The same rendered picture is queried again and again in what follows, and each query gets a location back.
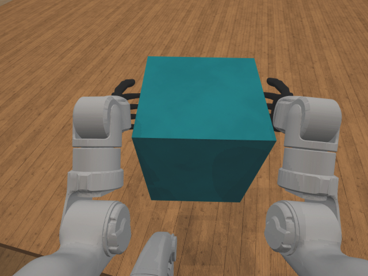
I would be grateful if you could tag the right robot upper arm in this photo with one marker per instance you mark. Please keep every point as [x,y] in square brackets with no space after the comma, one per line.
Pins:
[308,236]

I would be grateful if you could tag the carton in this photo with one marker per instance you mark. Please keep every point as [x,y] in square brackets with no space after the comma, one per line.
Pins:
[202,129]

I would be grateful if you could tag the left robot upper arm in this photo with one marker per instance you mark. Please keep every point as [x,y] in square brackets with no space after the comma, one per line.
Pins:
[92,232]

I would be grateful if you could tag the right robot hand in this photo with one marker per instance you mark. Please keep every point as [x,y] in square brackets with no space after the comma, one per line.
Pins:
[282,88]

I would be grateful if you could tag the robot left forearm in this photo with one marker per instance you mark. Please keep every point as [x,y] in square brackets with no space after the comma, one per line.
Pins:
[97,127]

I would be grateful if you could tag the left robot hand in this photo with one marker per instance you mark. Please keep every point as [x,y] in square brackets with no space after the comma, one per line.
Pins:
[119,92]

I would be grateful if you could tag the robot left thigh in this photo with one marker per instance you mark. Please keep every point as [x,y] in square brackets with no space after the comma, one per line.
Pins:
[160,249]

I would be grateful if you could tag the robot right forearm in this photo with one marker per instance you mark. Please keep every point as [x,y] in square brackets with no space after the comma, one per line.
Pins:
[311,127]

